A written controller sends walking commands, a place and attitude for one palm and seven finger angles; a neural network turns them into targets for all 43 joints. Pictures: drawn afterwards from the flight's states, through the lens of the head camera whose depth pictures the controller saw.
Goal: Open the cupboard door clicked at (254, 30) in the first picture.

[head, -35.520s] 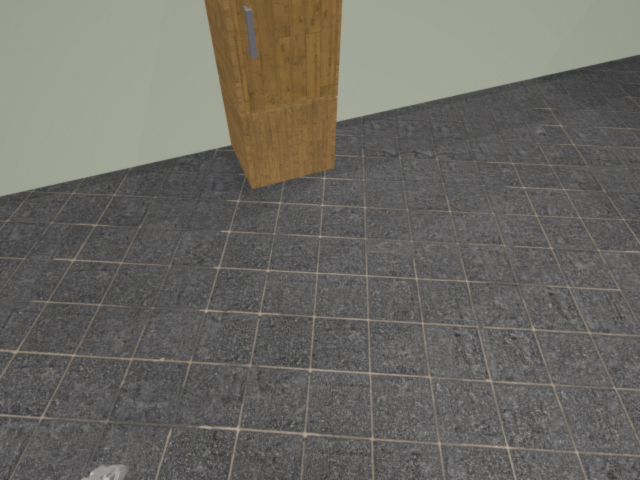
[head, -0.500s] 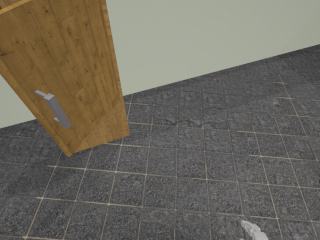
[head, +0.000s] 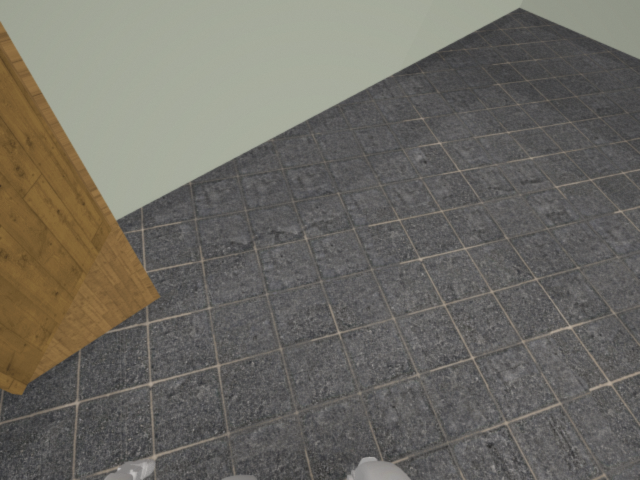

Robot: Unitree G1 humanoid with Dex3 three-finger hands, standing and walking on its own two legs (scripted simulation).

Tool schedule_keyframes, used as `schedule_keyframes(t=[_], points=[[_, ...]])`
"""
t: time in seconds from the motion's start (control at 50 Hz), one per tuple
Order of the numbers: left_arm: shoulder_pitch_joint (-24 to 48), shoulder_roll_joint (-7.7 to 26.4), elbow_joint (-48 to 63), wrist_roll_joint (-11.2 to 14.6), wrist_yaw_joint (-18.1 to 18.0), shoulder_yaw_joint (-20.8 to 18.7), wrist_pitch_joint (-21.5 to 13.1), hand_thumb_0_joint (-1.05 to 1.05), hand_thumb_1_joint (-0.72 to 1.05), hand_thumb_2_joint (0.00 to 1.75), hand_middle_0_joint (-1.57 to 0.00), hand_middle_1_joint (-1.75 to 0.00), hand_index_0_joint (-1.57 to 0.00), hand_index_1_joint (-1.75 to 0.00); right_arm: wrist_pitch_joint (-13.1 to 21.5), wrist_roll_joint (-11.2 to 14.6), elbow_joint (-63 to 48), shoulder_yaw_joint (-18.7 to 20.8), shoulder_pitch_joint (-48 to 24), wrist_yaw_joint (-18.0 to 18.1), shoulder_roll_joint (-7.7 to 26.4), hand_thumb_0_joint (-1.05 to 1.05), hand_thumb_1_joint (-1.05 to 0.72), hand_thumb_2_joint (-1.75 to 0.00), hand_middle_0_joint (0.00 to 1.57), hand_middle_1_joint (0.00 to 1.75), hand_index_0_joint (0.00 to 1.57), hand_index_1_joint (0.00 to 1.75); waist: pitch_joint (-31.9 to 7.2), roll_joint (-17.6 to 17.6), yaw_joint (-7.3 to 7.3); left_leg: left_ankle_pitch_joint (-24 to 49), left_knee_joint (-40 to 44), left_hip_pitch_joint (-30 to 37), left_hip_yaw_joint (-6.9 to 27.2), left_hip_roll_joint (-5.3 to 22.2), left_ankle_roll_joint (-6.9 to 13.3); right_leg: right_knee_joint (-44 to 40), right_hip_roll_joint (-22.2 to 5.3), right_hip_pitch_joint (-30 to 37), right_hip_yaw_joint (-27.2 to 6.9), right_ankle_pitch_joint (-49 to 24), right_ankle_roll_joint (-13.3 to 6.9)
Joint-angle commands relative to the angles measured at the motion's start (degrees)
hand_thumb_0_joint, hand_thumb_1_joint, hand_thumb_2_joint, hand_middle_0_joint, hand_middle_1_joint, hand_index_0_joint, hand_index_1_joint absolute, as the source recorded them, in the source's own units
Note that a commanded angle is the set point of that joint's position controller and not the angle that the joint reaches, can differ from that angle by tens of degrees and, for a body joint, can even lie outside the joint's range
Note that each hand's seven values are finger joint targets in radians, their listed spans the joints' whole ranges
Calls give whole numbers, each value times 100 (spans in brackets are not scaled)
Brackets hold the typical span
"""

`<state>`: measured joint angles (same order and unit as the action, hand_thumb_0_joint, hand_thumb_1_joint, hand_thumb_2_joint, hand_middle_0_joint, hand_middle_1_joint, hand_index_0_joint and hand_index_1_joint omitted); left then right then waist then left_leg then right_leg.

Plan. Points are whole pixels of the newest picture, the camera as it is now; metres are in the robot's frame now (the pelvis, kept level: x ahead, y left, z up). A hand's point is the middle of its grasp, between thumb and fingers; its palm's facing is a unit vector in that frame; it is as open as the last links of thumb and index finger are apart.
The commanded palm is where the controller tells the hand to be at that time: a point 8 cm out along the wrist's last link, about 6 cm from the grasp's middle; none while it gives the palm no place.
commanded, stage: walk to a spot facing it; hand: left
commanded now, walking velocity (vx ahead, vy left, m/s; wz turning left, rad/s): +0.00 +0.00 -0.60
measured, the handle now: out of the picture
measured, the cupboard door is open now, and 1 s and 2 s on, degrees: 41 41 41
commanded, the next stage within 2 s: turn to face it in 1.48 s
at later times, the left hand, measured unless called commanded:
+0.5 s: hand (210, 455) +0.17 +0.16 -0.17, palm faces -0.29 -0.94 -0.19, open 7.4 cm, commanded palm none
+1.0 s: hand (353, 322) +0.38 -0.05 -0.15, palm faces -0.56 -0.81 -0.19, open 7.4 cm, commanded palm none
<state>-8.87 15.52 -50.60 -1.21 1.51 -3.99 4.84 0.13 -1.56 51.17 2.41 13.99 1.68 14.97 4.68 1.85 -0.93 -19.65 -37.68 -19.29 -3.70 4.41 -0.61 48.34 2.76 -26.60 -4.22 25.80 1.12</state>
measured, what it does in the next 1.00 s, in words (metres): walks ahead, turning right: right foot, then left foot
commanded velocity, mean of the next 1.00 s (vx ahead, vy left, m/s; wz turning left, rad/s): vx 0.28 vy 0.00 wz -0.49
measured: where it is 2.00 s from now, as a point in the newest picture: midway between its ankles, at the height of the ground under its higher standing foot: (441, 383)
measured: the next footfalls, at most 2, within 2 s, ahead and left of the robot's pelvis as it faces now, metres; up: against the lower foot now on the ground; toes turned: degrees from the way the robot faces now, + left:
right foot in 0.22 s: +0.04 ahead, -0.16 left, +0.00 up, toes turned -11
left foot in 0.46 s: +0.14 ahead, +0.08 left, +0.00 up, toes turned -12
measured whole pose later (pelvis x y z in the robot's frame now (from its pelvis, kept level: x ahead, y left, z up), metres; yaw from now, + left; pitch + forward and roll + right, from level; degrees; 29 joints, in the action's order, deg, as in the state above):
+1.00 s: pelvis +0.19 -0.15 +0.01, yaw -33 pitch +1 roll +0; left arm -9.6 12.0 -54.5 -1.8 1.4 -3.4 -1.2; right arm 0.9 -1.6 56.3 3.0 15.3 -0.6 11.5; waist 3.7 1.2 -2.5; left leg -20.1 -54.4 -28.2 -4.4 8.7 -3.4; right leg 29.2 1.2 -16.4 3.9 14.0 -3.5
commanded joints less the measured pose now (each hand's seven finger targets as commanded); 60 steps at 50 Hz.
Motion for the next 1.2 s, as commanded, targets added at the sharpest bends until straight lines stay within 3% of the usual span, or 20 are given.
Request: schedule_keyframes(t=[0.0,0.14,0.18,0.2,0.38,0.4,0.44,0.46,0.52,0.58,0.7,0.74,0.76,0.78,0.82,0.9,1.06,1.1,1.12,1.18], points=[[398,414,644,-5,81,-152,-236,0,90,90,-20,-30,-20,-30,157,-78,-325,221,219,94,1112,0,-90,-90,20,30,20,30,-366,-1227,52,2317,1902,799,1364,1727,900,1550,-421,-752,338,288,138],[-70,357,442,41,82,-105,-333,0,90,90,-20,-30,-20,-30,33,10,-179,305,512,37,1105,0,-90,-90,20,30,20,30,-875,-1238,110,3173,445,925,-192,1270,169,-2045,-152,1632,1044,-1394,-151],[-912,1458,196,-43,-64,-352,-400,0,90,90,-20,-30,-20,-30,-7,106,-592,162,40,-35,352,0,-90,-90,20,30,20,30,-949,1571,538,-1730,-1675,-1598,-849,56,-434,-2953,-2423,3200,-2011,-3259,-1150],[-1192,1626,169,35,-105,-361,-383,0,90,90,-20,-30,-20,-30,-66,96,-709,124,-218,-11,542,0,-90,-90,20,30,20,30,-841,1204,810,-2004,-2412,-1752,14,129,-331,-3137,-2658,2642,-2393,-2121,-1572],[24,968,306,-27,-56,-294,-501,0,90,90,-20,-30,-20,-30,146,45,-279,194,341,-161,236,0,-90,-90,20,30,20,30,-380,610,-178,60,437,897,-284,-304,-302,-2877,-1125,231,-1387,536,-1032],[186,744,378,-13,-22,-234,-491,0,90,90,-20,-30,-20,-30,199,39,-99,232,842,-98,441,0,-90,-90,20,30,20,30,-404,181,-435,-45,1111,1924,-144,-117,-239,-2360,-792,-553,-1097,780,-765],[580,203,840,49,64,-124,-510,0,90,90,-20,-30,-20,-30,306,-127,89,418,1902,53,1454,0,-90,-90,20,30,20,30,-497,-2068,-835,-2545,2990,2456,3498,2722,869,891,-7,-2157,286,1066,-156],[892,381,945,-12,145,-162,-588,0,90,90,-20,-30,-20,-30,351,-86,-17,396,1725,18,1428,0,-90,-90,20,30,20,30,-187,-1056,-741,-2221,2984,2084,3756,2952,1266,1482,-542,-2293,-14,617,-192],[624,130,590,-79,270,-174,-557,0,90,90,-20,-30,-20,-30,419,-74,-94,200,904,-10,806,0,-90,-90,20,30,20,30,53,-1081,-213,-163,2694,1542,1464,1893,714,1859,-838,-1957,317,-569,-44],[649,-98,499,-41,334,-49,-487,0,90,90,-20,-30,-20,-30,440,-54,71,153,1040,-5,637,0,-90,-90,20,30,20,30,-258,-1284,-198,1640,2313,1720,-89,1419,463,753,-793,-1296,784,-954,-15],[776,-13,419,-45,316,-46,-474,0,90,90,-20,-30,-20,-30,352,-83,239,185,1096,-60,737,0,-90,-90,20,30,20,30,-164,-1139,-113,1651,1989,1207,-674,1554,393,-883,-444,352,1343,-1069,-232],[-356,266,41,-58,264,-148,-553,0,90,90,-20,-30,-20,-30,325,-36,222,169,889,-72,788,0,-90,-90,20,30,20,30,-647,-719,500,2677,291,656,-1049,1241,170,-1477,-101,2203,1488,-1037,-484],[-1417,855,-242,-87,169,-295,-630,0,90,90,-20,-30,-20,-30,337,63,75,105,647,-147,516,0,-90,-90,20,30,20,30,-1170,285,1024,1911,-1486,-791,-1374,787,-69,-2003,-1065,3895,55,-243,-940],[-2156,1544,-412,-13,51,-477,-660,0,90,90,-20,-30,-20,-30,365,166,-288,32,252,-156,159,0,-90,-90,20,30,20,30,-1539,1673,1231,-1633,-3400,-2265,-928,-29,-277,-3151,-2754,4429,-2859,-535,-1621],[-1067,1321,-163,67,-69,-350,-591,0,90,90,-20,-30,-20,-30,326,110,-292,152,-140,-138,368,0,-90,-90,20,30,20,30,-645,795,717,-1057,-3928,-2542,242,566,-214,-3716,-2658,2638,-2670,1328,-1706],[-28,591,82,-47,-119,-188,-724,0,90,90,-20,-30,-20,-30,153,-15,237,140,541,-183,51,0,-90,-90,20,30,20,30,-444,453,-88,-107,-2160,-883,70,555,-288,-3684,-1779,805,-761,-211,-1254],[-394,373,-255,35,-15,-175,-756,0,90,90,-20,-30,-20,-30,379,-23,311,170,694,-191,123,0,-90,-90,20,30,20,30,-466,-348,-227,655,1029,1335,-198,92,-201,-2597,-1025,372,-374,-105,-889],[-285,-161,-12,72,33,-42,-782,0,90,90,-20,-30,-20,-30,422,-171,561,382,1969,-74,1104,0,-90,-90,20,30,20,30,-795,-2188,-768,-1306,2505,2622,3004,2318,877,529,46,-1351,829,617,-339],[189,-11,187,17,62,-76,-848,0,90,90,-20,-30,-20,-30,374,-133,524,392,1988,-64,1112,0,-90,-90,20,30,20,30,-468,-1334,-790,-1456,2731,2278,3491,2658,1310,1434,-380,-1746,326,557,-380],[320,-78,31,-51,110,-83,-848,0,90,90,-20,-30,-20,-30,479,-111,428,217,1211,-64,480,0,-90,-90,20,30,20,30,-139,-1196,-332,410,2550,1601,1844,1973,884,1770,-877,-1769,225,-417,-245]])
